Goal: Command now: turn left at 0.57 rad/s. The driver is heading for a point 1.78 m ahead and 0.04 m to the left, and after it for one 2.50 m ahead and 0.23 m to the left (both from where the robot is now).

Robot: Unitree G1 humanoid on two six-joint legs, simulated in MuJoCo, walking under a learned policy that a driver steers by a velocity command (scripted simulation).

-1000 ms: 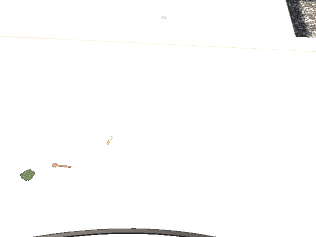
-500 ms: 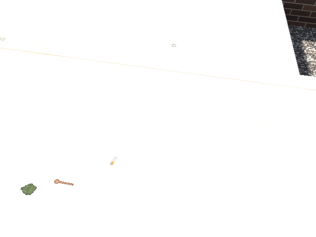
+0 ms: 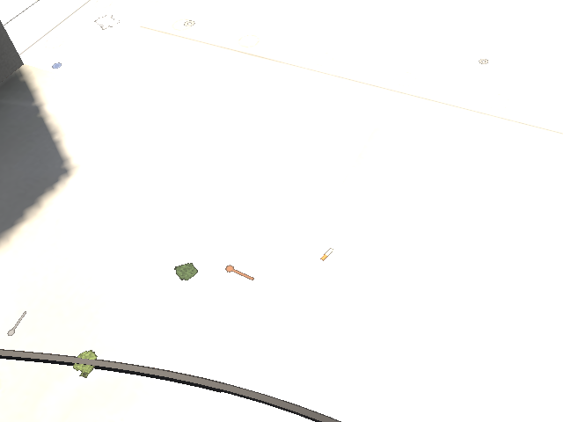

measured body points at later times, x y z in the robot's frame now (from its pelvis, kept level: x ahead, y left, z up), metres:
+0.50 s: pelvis -0.01 +0.04 +0.00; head +0.00 +0.07 +0.45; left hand +0.01 +0.32 -0.14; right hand +0.17 -0.18 -0.10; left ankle -0.03 +0.12 -0.75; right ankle -0.01 -0.10 -0.71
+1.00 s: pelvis -0.01 +0.02 +0.00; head -0.01 +0.02 +0.45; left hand +0.00 +0.27 -0.15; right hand +0.06 -0.23 -0.15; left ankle -0.03 +0.12 -0.75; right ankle -0.01 -0.09 -0.75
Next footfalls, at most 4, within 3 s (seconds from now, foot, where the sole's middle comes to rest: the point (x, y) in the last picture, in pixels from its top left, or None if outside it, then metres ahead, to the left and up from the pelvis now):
0.26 left None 0.01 0.12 -0.78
0.62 right None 0.03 -0.08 -0.78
1.78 right None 0.43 0.05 -0.78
2.32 left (211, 330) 0.70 0.27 -0.78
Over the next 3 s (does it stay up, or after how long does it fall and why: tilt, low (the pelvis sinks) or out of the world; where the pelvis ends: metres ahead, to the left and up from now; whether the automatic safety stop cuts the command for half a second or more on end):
stays up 0.92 0.19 -0.01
